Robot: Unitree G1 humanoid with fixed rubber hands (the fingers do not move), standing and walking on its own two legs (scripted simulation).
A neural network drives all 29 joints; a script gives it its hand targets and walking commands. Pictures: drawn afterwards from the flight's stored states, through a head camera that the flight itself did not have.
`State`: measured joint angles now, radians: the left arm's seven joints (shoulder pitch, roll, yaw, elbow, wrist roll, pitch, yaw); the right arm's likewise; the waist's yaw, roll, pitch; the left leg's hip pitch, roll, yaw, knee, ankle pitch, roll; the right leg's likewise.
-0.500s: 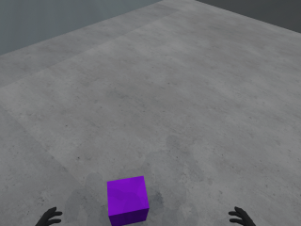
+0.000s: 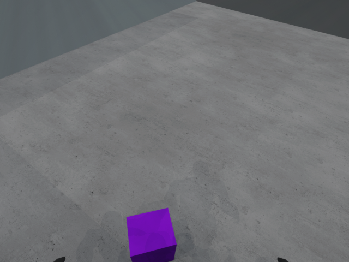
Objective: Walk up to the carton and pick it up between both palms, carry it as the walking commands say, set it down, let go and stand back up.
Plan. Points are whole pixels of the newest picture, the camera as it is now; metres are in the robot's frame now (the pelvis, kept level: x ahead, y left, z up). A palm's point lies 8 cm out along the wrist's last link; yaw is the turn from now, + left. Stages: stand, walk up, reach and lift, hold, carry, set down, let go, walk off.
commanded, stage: stand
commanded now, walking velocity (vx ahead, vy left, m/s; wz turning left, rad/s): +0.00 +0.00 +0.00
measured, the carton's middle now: (151, 240) +0.36 +0.08 -0.64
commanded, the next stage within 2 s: none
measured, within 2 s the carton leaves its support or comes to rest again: neither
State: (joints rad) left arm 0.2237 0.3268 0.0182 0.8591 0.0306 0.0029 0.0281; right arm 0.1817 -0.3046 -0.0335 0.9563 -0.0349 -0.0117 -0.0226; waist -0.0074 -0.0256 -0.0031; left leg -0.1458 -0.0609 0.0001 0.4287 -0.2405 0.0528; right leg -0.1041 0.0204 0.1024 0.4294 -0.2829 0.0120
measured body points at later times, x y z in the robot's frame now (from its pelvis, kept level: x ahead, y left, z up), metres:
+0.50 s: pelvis -0.02 -0.03 +0.00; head -0.04 -0.02 +0.45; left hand +0.06 +0.27 -0.12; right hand +0.06 -0.33 -0.12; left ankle +0.00 +0.08 -0.74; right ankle -0.03 -0.13 -0.74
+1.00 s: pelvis -0.02 -0.03 +0.01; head -0.03 -0.02 +0.46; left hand +0.07 +0.27 -0.12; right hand +0.06 -0.33 -0.12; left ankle +0.00 +0.09 -0.74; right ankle -0.03 -0.13 -0.74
